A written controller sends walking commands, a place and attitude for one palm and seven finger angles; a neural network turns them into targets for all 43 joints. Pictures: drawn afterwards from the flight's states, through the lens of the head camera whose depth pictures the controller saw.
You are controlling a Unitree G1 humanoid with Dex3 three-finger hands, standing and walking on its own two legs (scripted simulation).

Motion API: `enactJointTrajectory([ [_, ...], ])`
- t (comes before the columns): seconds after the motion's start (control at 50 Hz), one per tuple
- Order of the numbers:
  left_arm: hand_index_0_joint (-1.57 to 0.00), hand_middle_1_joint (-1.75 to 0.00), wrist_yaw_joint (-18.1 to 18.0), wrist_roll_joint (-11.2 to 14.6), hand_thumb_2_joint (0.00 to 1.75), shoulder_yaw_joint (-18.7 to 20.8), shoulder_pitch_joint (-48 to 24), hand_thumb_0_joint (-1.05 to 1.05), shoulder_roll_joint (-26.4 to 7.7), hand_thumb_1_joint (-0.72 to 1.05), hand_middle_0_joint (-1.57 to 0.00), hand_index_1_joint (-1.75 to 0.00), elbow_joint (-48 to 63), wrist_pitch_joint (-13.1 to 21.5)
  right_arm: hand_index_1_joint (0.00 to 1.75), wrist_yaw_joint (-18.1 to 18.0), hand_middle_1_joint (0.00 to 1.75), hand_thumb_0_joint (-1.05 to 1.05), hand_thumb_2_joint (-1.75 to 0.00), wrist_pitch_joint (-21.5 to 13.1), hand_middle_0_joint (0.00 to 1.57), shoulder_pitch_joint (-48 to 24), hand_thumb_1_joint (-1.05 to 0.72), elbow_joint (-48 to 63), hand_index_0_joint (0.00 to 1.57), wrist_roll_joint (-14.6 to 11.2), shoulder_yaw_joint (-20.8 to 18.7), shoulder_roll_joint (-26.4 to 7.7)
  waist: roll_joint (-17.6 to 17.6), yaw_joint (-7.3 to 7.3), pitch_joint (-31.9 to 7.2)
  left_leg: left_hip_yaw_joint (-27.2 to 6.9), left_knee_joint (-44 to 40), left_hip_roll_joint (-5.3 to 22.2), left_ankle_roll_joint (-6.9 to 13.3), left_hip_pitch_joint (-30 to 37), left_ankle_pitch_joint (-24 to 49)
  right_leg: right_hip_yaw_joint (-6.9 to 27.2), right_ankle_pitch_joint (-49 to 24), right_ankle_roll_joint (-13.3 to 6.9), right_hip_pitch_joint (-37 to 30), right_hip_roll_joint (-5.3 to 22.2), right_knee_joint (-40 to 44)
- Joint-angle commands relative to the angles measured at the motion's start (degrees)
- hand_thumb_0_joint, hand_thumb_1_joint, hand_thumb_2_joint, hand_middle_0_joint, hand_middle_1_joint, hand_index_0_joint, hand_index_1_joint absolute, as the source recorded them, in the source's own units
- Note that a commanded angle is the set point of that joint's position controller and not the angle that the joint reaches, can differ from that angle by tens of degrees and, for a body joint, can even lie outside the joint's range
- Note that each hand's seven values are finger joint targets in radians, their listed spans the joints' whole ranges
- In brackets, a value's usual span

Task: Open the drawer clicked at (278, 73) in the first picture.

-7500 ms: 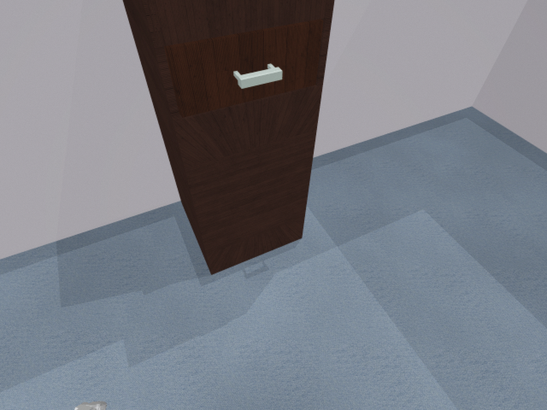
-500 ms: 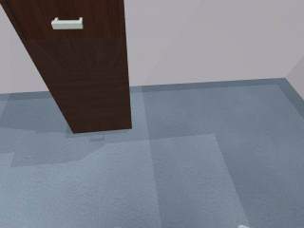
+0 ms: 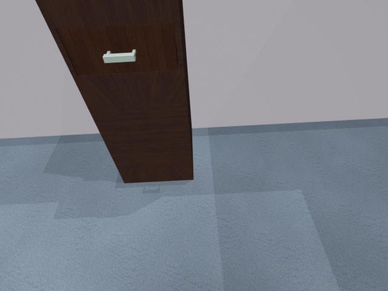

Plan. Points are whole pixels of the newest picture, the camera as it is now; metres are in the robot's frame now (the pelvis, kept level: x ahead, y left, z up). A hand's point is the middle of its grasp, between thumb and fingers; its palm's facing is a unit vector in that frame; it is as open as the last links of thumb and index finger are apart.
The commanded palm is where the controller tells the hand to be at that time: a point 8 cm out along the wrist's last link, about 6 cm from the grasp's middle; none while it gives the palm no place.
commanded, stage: take the last steps up to it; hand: left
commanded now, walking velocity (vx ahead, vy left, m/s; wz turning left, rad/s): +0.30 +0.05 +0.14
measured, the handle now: (120, 55) +0.83 +0.30 +0.09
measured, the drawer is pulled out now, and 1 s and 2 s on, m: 0.00 0.00 0.00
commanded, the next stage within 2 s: come to a stop and stand still in 0.96 s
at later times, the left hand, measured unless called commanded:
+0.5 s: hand out of the picture -0.07 +0.22 -0.18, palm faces +0.19 -0.97 -0.12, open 7.4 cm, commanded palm none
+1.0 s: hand (119, 210) +0.37 +0.25 -0.17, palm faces -0.03 -0.99 -0.16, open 7.4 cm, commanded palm none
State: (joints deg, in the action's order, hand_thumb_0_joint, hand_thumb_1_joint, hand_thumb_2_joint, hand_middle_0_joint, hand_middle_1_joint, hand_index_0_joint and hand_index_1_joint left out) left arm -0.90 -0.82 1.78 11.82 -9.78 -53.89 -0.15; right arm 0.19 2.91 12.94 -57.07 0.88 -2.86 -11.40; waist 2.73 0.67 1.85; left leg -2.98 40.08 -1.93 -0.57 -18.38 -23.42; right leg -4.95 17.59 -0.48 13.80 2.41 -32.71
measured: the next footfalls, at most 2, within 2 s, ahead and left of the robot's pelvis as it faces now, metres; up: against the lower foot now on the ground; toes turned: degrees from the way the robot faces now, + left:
left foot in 0.44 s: +0.12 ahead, +0.18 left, +0.00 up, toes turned +12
right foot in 1.04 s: +0.40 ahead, -0.02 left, +0.00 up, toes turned -7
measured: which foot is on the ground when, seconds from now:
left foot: up 0.00-0.42, down 0.44-1.00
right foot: down 0.00-0.44, up 0.46-1.00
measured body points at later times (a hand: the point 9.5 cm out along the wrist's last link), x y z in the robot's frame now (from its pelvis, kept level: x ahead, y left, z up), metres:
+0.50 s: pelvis +0.06 +0.08 +0.00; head +0.06 +0.11 +0.45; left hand -0.07 +0.27 -0.16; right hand +0.15 -0.15 -0.14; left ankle +0.08 +0.17 -0.73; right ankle +0.01 -0.08 -0.70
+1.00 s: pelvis +0.24 +0.09 +0.00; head +0.27 +0.09 +0.44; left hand +0.37 +0.31 -0.15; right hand +0.10 -0.09 -0.15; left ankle +0.08 +0.17 -0.73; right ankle +0.36 -0.02 -0.72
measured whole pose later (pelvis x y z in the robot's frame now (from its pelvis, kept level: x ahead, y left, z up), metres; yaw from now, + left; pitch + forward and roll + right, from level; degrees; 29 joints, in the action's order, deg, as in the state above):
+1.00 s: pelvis +0.24 +0.09 +0.00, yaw +1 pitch -1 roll -1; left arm 0.9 -1.0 3.2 4.5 -9.4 -57.8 0.4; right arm -1.8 -3.1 30.1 -68.3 1.6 -0.8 -3.7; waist 0.1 4.5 4.6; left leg 10.9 20.9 2.2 -0.2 6.5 -25.4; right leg -7.7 11.2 -1.9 27.4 2.8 -37.6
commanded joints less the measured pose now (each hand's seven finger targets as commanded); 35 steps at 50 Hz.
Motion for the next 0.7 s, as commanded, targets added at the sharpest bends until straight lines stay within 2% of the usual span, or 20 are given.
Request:
enactJointTrajectory([
  [0.0, -0.2, -0.3, -0.8, -0.3, 0.9, 2.7, 5.6, 0.0, -10.7, 0.9, -0.2, -0.3, 1.3, 1.6, 0.3, 0.6, 0.3, 0.0, -0.9, -0.9, 0.2, -2.1, -0.9, 4.0, 0.2, 0.9, -2.4, -6.3, -11.8, -2.32, 3.6, -1.1, 23.1, 3.6, -0.3, -15.9, -0.1, 21.3, 13.3, -6.2, -3.9, 18.7, 24.5],
  [0.02, -0.2, -0.3, -0.6, -0.3, 0.9, 2.3, 5.2, 0.0, -9.3, 0.9, -0.2, -0.3, 1.1, 2.1, 0.3, 1.1, 0.3, 0.0, -0.9, -1.0, 0.2, -0.9, -0.9, 3.0, 0.2, 1.1, -2.4, -5.5, -9.6, -1.62, 3.8, 0.0, 24.1, 4.2, -0.7, -15.7, 3.6, 16.8, 11.2, -4.7, -3.5, 16.5, 23.9],
  [0.04, -0.2, -0.3, -0.6, -0.2, 0.9, 2.1, 5.6, 0.0, -8.4, 0.9, -0.2, -0.3, 0.8, 2.6, 0.3, 1.3, 0.3, 0.0, -0.9, -1.0, 0.2, 0.3, -0.9, 2.3, 0.2, 1.1, -2.3, -4.8, -9.7, -1.48, 3.9, 0.8, 24.5, 4.5, -1.1, -15.6, 6.2, 14.0, 8.9, -4.0, -3.8, 15.3, 24.0],
  [0.08, -0.2, -0.3, -0.7, -0.4, 0.9, 1.9, 7.8, 0.0, -7.2, 0.9, -0.2, -0.3, -0.6, 3.2, 0.3, 1.5, 0.3, 0.0, -0.9, -1.2, 0.2, 1.4, -0.9, 1.5, 0.2, 1.1, -2.4, -4.0, -11.0, -1.56, 4.1, 2.0, 23.9, 5.4, -1.6, -15.9, 9.0, 11.0, 7.7, -3.5, -4.6, 14.7, 24.7],
  [0.24, -0.2, -0.3, -0.3, -1.1, 0.9, 1.8, 16.1, 0.0, -7.2, 0.9, -0.2, -0.3, -6.4, 4.0, 0.3, 1.9, 0.3, 0.0, -0.9, -2.3, 0.2, -3.4, -0.9, 2.2, 0.2, 0.8, -1.4, -1.9, -11.9, -4.11, 5.4, 6.3, 8.5, 7.4, -1.7, -14.9, 8.0, 9.5, 7.7, -5.8, -7.4, 15.7, 26.3],
  [0.3, -0.2, -0.3, -0.2, -1.2, 0.9, 2.1, 16.7, 0.0, -8.0, 0.9, -0.2, -0.3, -8.0, 3.7, 0.3, 2.0, 0.3, 0.0, -0.9, -3.2, 0.2, -4.5, -0.9, 2.5, 0.2, 0.5, -0.9, -1.0, -13.1, -4.32, 5.4, 8.3, 0.8, 6.7, -0.6, -9.7, 5.4, 7.8, 6.4, -6.4, -5.8, 16.1, 24.6],
  [0.32, -0.2, -0.3, -0.2, -1.2, 0.9, 2.2, 16.4, 0.0, -8.0, 0.9, -0.2, -0.3, -8.4, 3.5, 0.3, 1.9, 0.3, 0.0, -0.9, -3.5, 0.2, -4.2, -0.9, 2.5, 0.2, 0.4, -0.7, -0.9, -12.9, -4.1, 5.1, 8.7, -1.4, 6.4, -0.2, -6.4, 4.4, 7.8, 6.4, -6.5, -4.1, 16.2, 23.6],
  [0.34, -0.2, -0.3, -0.2, -1.1, 0.9, 2.3, 15.6, 0.0, -8.2, 0.9, -0.2, -0.3, -8.7, 3.3, 0.3, 1.8, 0.3, 0.0, -0.9, -3.9, 0.2, -2.5, -0.9, 2.1, 0.2, 0.3, -0.7, -0.6, -13.0, -2.96, 4.4, 9.5, -4.9, 5.9, 0.1, -2.5, 4.7, 6.8, 5.8, -6.1, -2.8, 15.4, 21.7],
  [0.36, -0.2, -0.3, -0.2, -0.9, 0.9, 2.4, 14.8, 0.0, -7.8, 0.9, -0.2, -0.3, -9.0, 3.1, 0.3, 1.5, 0.3, 0.0, -0.9, -4.3, 0.2, 0.2, -0.9, 0.9, 0.2, 0.3, -0.6, -0.8, -11.7, -1.52, 3.8, 11.2, -9.1, 5.0, 0.1, 4.3, 7.1, 5.0, 6.6, -5.1, 0.7, 14.1, 19.1],
  [0.38, -0.2, -0.3, -0.1, -0.7, 0.9, 2.3, 13.7, 0.0, -7.2, 0.9, -0.2, -0.3, -8.9, 2.7, 0.3, 1.0, 0.3, 0.0, -0.9, -4.7, 0.2, 5.2, -0.9, -0.6, 0.2, 0.2, -0.9, -2.0, -7.6, 0.88, 2.5, 12.1, -12.8, 4.0, 0.0, 13.3, 8.0, 2.8, 9.2, -3.9, 5.9, 11.9, 14.7],
  [0.4, -0.2, -0.3, 0.1, -0.7, 0.9, 1.8, 13.8, 0.0, -4.6, 0.9, -0.2, -0.3, -8.5, 2.4, 0.3, 0.3, 0.3, 0.0, -0.9, -5.1, 0.2, 11.2, -0.9, -2.8, 0.2, 0.3, -1.5, -5.1, 2.0, 3.35, 0.4, 6.7, -16.7, 8.1, 0.9, 22.6, 2.5, -0.1, 10.2, -2.0, 12.6, 8.4, 4.3],
  [0.42, -0.2, -0.3, 0.4, -0.3, 0.9, 1.1, 13.1, 0.0, -0.7, 0.9, -0.2, -0.3, -7.0, 2.1, 0.3, -0.5, 0.3, 0.0, -0.9, -5.4, 0.2, 18.2, -0.9, -4.6, 0.2, 0.9, -3.0, -10.5, 16.6, 5.82, -0.4, -12.6, -25.4, 21.6, 4.7, 25.6, -8.8, -6.0, 14.3, 0.8, 21.6, 1.5, -13.3],
  [0.44, -0.2, -0.3, 0.2, -0.8, 0.9, 1.0, 9.8, 0.0, -1.4, 0.9, -0.2, -0.3, -4.7, 2.0, 0.3, -0.9, 0.3, 0.0, -0.9, -5.1, 0.2, 20.5, -0.9, -5.0, 0.2, 0.9, -3.1, -12.3, 16.4, 6.34, 0.4, -20.4, -31.3, 26.4, 7.7, 22.5, -15.7, -1.9, 16.7, 0.1, 25.4, 0.7, -23.8],
  [0.46, -0.2, -0.3, 0.2, -0.8, 0.9, 1.1, 7.1, 0.0, -1.7, 0.9, -0.2, -0.3, -4.6, 1.8, 0.3, -1.5, 0.3, 0.0, -0.9, -5.1, 0.2, 17.8, -0.9, -4.9, 0.2, 0.8, -2.7, -10.7, 13.6, 5.86, 2.0, -21.0, -33.0, 26.9, 8.7, 18.7, -17.4, 1.4, 13.1, -0.5, 27.1, 2.7, -31.3],
  [0.48, -0.2, -0.3, 0.7, -0.8, 0.9, 1.3, 6.2, 0.0, -2.8, 0.9, -0.2, -0.3, -5.1, 1.8, 0.3, -1.6, 0.3, 0.0, -0.9, -5.2, 0.2, 13.5, -0.9, -3.6, 0.2, 0.3, -1.9, -8.2, 8.3, 3.87, 5.5, -17.8, -33.2, 25.5, 8.9, 12.9, -15.8, 2.7, 8.2, -0.7, 27.0, 4.7, -34.0],
  [0.5, -0.2, -0.3, 1.2, -1.0, 0.9, 1.6, 7.1, 0.0, -1.8, 0.9, -0.2, -0.3, -6.1, 1.8, 0.3, -1.7, 0.3, 0.0, -0.9, -5.6, 0.2, 10.3, -0.9, -2.8, 0.2, 0.5, -1.2, -5.1, 4.5, 2.13, 7.7, -12.2, -33.4, 23.2, 8.2, 9.5, -9.8, 3.0, 3.7, -0.4, 25.2, 5.6, -34.1],
  [0.52, -0.2, -0.3, 1.4, -1.3, 0.9, 1.6, 8.6, 0.0, -0.9, 0.9, -0.2, -0.3, -7.0, 1.7, 0.3, -1.9, 0.3, 0.0, -0.9, -6.3, 0.2, 9.4, -0.9, -2.5, 0.2, 0.5, -0.8, -2.9, 2.4, 0.94, 7.3, -7.7, -33.2, 21.0, 7.4, 8.0, -2.7, 3.1, 0.2, 0.1, 22.9, 5.8, -33.3],
  [0.56, -0.2, -0.3, 1.6, -1.2, 0.9, 1.6, 11.3, 0.0, 0.2, 0.9, -0.2, -0.3, -8.0, 1.2, 0.3, -2.1, 0.3, 0.0, -0.9, -7.3, 0.2, 9.1, -0.9, -2.7, 0.2, 0.1, -0.3, -2.1, 3.1, -0.74, 5.5, -0.9, -32.6, 18.1, 6.7, 9.7, 8.9, 2.6, -4.3, 1.0, 21.6, 5.3, -32.4],
  [0.6, -0.2, -0.3, 1.6, -1.0, 0.9, 2.0, 10.9, 0.0, -0.4, 0.9, -0.2, -0.3, -7.7, 0.7, 0.3, -2.3, 0.3, 0.0, -0.9, -7.8, 0.2, 10.0, -0.9, -3.3, 0.2, -0.2, 0.1, -1.6, 3.6, -1.47, 4.8, 1.2, -32.2, 17.5, 6.5, 11.4, 16.9, 3.2, -6.9, 1.6, 22.6, 5.0, -31.8],
  [0.68, -0.2, -0.3, 1.6, -0.7, 0.9, 2.4, 5.3, 0.0, -1.5, 0.9, -0.2, -0.3, -5.4, 0.2, 0.3, -2.5, 0.3, 0.0, -0.9, -8.1, 0.2, 13.3, -0.9, -5.0, 0.2, -0.3, 0.3, -1.3, 2.1, -1.21, 6.3, 2.2, -31.3, 18.1, 7.4, 14.8, 26.9, 3.4, -9.3, 2.3, 27.2, 5.0, -30.0],
])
